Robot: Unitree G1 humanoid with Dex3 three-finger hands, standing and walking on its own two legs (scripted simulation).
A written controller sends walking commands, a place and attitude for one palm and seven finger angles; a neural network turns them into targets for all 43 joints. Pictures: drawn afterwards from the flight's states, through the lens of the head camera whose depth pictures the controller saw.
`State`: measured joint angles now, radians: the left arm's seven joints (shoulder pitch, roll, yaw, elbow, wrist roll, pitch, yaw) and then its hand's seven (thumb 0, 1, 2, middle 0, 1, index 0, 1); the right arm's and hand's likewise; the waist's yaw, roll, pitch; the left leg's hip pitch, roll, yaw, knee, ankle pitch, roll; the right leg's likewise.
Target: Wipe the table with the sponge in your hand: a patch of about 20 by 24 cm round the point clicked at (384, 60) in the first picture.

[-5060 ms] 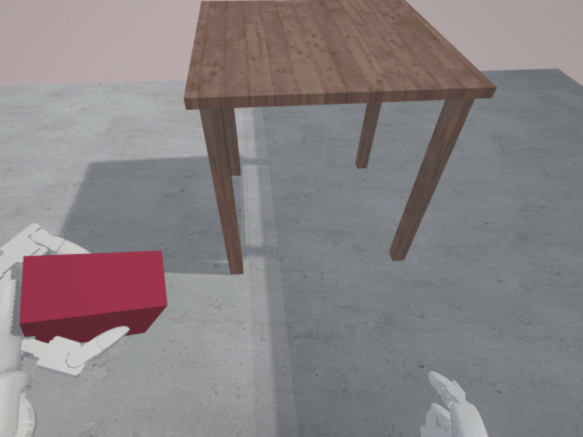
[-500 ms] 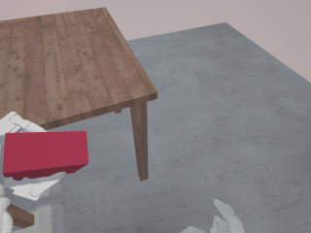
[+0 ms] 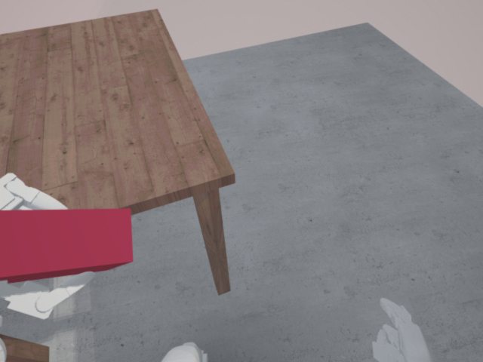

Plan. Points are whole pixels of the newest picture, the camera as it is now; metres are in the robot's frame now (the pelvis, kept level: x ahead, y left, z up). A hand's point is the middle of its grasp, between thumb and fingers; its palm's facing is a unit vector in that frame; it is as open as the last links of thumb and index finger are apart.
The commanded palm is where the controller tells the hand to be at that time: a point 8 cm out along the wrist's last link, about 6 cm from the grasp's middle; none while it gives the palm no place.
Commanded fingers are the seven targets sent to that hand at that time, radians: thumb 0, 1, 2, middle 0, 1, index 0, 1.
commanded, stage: come to a stop and stand still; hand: left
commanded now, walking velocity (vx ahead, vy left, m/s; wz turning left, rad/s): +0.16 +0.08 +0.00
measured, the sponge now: (82, 245) +0.22 +0.20 +0.16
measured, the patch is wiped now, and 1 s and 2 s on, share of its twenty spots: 0.00 0.00 0.00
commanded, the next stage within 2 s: look again from close up in 1.54 s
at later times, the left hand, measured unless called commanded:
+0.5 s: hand (68, 219) +0.25 +0.22 +0.17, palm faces +0.37 -0.79 -0.48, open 10.2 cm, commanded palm +0.19 +0.26 +0.17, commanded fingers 0.00 0.10 1.30 -1.20 -1.60 -1.20 -1.60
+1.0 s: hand (55, 292) +0.17 +0.21 +0.16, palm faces +0.44 -0.80 -0.41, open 10.2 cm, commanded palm +0.13 +0.24 +0.17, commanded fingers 0.00 0.10 1.30 -1.20 -1.60 -1.20 -1.60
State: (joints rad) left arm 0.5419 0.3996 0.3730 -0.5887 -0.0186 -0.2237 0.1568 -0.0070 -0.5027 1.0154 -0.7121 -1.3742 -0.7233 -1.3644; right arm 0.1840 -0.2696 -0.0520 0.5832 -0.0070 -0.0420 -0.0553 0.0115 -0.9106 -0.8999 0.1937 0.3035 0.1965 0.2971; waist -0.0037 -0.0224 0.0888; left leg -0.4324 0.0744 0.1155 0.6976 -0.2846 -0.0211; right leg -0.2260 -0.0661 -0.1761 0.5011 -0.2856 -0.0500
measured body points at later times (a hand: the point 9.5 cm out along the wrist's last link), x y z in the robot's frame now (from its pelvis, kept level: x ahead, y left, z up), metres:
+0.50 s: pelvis +0.03 -0.02 -0.01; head +0.06 -0.03 +0.44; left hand +0.22 +0.26 +0.20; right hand +0.20 -0.21 -0.11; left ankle +0.06 +0.13 -0.74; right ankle +0.04 -0.10 -0.74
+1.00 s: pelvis -0.03 -0.04 -0.01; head -0.04 -0.05 +0.44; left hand +0.14 +0.25 +0.18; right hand +0.13 -0.27 -0.10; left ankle -0.02 +0.09 -0.74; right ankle +0.04 -0.10 -0.74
